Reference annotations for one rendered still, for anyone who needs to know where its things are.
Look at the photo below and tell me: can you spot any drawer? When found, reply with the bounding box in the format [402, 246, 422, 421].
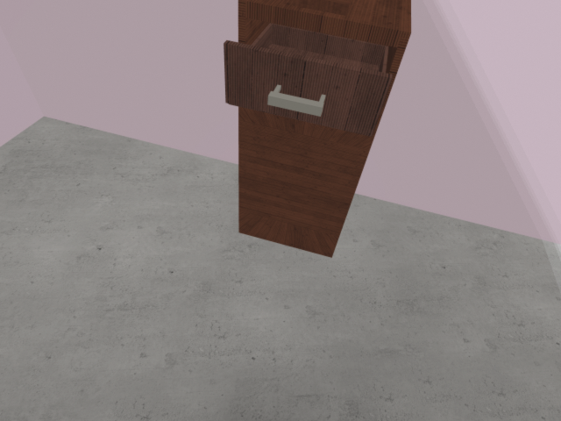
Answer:
[224, 23, 393, 137]

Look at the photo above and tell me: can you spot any cabinet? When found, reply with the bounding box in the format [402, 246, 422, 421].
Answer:
[238, 0, 411, 258]

